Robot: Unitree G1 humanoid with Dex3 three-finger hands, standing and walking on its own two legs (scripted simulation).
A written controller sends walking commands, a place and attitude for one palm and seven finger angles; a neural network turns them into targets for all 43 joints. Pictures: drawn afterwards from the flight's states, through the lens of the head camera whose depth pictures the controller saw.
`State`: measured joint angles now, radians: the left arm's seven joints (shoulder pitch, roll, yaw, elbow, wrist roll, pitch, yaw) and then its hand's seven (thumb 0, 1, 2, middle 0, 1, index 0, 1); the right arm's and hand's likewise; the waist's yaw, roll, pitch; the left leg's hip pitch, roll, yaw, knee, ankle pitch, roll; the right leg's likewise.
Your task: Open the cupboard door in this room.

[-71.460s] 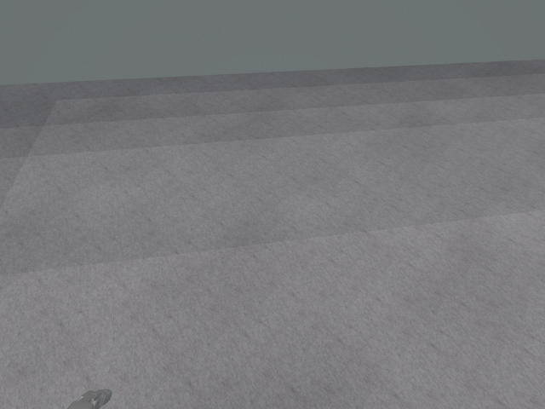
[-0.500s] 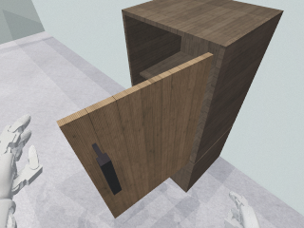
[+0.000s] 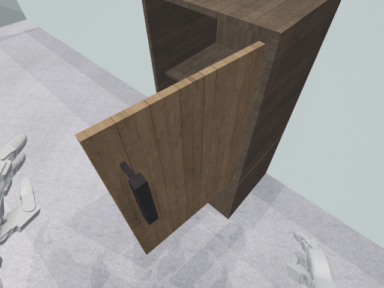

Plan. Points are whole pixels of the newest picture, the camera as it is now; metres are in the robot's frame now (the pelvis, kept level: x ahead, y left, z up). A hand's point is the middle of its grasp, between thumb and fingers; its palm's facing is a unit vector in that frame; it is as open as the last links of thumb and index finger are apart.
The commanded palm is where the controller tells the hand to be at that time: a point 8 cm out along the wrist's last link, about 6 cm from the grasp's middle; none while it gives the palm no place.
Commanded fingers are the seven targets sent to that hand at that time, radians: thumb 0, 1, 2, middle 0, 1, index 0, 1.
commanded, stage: step back with the hand held close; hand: left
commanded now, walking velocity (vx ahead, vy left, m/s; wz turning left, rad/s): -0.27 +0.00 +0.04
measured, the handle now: (139, 194) +0.28 +0.13 +0.05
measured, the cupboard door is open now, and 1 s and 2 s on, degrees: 83 83 83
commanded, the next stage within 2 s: stop stepping back and stand still in 0.68 s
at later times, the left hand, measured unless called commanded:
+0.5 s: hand out of the picture +0.07 +0.32 +0.15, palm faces +0.50 -0.75 -0.43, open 7.4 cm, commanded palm +0.02 +0.35 +0.17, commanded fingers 0.00 0.90 0.90 -0.20 -0.30 -0.20 -0.30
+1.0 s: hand out of the picture -0.03 +0.30 +0.16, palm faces +0.34 -0.80 -0.49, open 7.4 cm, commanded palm -0.08 +0.35 +0.17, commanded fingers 0.00 0.90 0.90 -0.20 -0.30 -0.20 -0.30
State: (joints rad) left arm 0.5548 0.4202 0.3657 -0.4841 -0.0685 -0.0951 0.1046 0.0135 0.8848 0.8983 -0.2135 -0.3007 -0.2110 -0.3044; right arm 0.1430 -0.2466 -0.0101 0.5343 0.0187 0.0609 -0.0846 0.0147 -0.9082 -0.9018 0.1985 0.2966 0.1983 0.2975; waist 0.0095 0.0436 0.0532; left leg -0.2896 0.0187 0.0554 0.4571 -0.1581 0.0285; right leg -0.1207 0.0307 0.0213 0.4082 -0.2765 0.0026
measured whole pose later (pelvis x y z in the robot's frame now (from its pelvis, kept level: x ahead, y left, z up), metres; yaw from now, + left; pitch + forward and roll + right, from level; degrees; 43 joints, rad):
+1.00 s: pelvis -0.23 +0.05 -0.01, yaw -2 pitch +1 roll -3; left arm 0.64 0.48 0.43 -0.61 -0.09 -0.15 0.14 0.01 0.88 0.90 -0.21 -0.30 -0.21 -0.30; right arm 0.18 -0.20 0.02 0.63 -0.01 -0.05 -0.04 0.01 -0.91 -0.90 0.20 0.30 0.20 0.30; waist 0.01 0.02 -0.01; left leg -0.55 -0.01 0.04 0.67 -0.22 -0.02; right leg -0.03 0.08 -0.05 0.39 -0.37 -0.06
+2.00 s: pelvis -0.27 +0.06 +0.00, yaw +0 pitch -1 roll +0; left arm 0.57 0.40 0.40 -0.47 -0.04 -0.21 0.16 0.01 0.88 0.90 -0.21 -0.30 -0.21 -0.30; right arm 0.19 -0.20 0.01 0.62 0.00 -0.11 -0.05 0.01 -0.91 -0.90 0.20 0.30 0.20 0.30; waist -0.01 0.03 0.04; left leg -0.19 0.04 0.05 0.52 -0.32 -0.01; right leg -0.23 0.02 -0.09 0.49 -0.25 -0.04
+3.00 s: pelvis -0.32 +0.07 -0.01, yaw +2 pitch -1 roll +0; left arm 0.25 0.18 0.02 0.87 0.02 0.05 0.03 -0.02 0.99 0.90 -0.21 -0.30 -0.21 -0.30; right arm 0.25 -0.21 0.02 0.97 -0.04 0.03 0.00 0.01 -0.91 -0.90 0.20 0.30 0.20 0.30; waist -0.02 -0.05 0.08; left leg -0.27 0.00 0.03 0.54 -0.26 0.01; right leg -0.31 -0.03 -0.11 0.55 -0.22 -0.04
